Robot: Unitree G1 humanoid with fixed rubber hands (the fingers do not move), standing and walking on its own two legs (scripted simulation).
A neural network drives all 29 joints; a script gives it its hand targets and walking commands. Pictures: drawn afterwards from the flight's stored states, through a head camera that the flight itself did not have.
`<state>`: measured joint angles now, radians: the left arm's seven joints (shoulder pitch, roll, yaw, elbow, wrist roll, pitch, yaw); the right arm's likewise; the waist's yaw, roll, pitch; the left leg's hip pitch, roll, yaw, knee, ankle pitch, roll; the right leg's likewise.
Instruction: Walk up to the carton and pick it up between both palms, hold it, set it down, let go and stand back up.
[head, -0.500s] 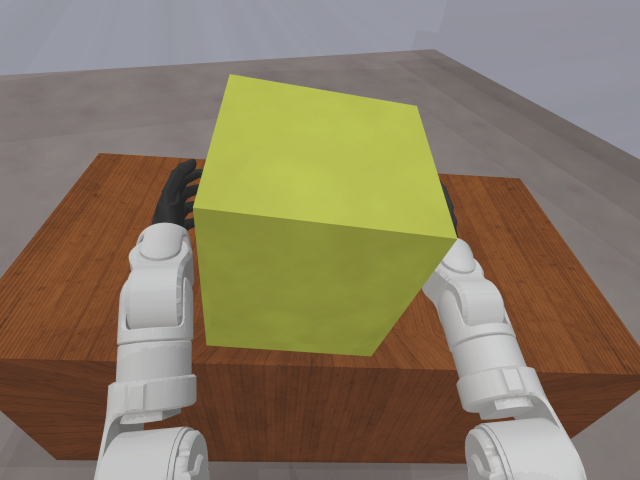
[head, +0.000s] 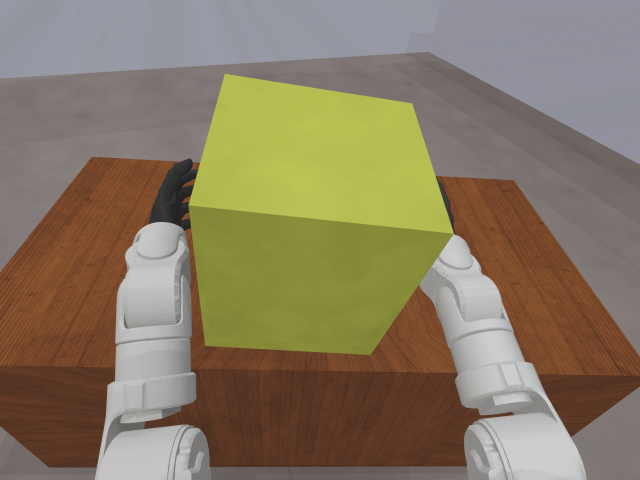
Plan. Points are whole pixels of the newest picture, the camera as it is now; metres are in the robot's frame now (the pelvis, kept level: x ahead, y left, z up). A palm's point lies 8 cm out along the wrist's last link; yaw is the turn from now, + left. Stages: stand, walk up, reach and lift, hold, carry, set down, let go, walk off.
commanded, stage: hold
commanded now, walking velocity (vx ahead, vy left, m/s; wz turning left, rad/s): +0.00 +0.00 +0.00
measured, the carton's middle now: (305, 228) +0.38 +0.01 +0.15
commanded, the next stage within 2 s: none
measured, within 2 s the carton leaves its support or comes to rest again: neither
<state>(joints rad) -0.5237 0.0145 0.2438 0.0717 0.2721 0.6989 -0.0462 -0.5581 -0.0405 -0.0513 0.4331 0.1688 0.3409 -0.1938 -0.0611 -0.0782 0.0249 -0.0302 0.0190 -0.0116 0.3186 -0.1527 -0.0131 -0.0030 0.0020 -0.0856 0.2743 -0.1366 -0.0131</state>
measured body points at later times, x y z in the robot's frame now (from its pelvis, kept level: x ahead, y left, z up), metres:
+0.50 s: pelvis +0.00 +0.00 +0.00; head -0.04 +0.04 +0.45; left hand +0.36 +0.18 +0.18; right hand +0.36 -0.15 +0.17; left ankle +0.02 +0.13 -0.75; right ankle +0.02 -0.11 -0.75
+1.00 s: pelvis +0.00 +0.00 +0.00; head -0.04 +0.03 +0.45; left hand +0.37 +0.18 +0.18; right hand +0.37 -0.15 +0.17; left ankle +0.02 +0.13 -0.75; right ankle +0.02 -0.11 -0.75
